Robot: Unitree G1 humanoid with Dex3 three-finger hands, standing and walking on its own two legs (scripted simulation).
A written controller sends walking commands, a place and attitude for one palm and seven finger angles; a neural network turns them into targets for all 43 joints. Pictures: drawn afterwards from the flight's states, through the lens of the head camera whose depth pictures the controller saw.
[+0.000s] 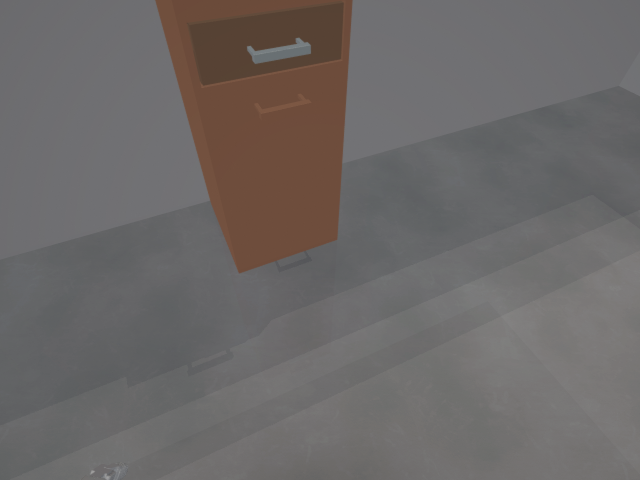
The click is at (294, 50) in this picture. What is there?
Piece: drawer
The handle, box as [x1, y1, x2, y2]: [247, 38, 310, 63]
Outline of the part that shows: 310,45 307,42 304,43 299,38 296,38 297,43 293,45 255,51 250,46 247,46 247,50 252,56 252,60 255,63 310,53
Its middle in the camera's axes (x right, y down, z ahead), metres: -0.11 -0.47 +0.95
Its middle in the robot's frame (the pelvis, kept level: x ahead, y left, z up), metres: +1.03 +0.16 +0.08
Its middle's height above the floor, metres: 0.85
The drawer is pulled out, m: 0.00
